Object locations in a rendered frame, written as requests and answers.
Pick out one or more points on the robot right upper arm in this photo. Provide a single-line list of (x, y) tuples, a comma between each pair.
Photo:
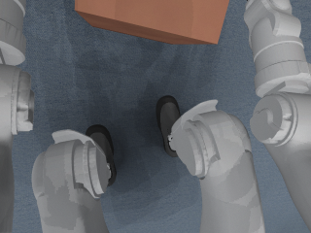
[(282, 122)]

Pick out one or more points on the left robot foot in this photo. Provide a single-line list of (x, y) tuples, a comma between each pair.
[(102, 137)]

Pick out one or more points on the robot left thigh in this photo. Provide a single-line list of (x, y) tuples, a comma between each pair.
[(74, 176)]

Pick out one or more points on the carton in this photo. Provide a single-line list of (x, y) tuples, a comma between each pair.
[(174, 22)]

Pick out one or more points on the robot left forearm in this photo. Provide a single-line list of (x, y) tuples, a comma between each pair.
[(12, 41)]

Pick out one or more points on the robot right forearm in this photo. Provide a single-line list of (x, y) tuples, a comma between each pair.
[(278, 52)]

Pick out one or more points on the robot left upper arm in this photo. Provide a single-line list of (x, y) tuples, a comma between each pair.
[(17, 102)]

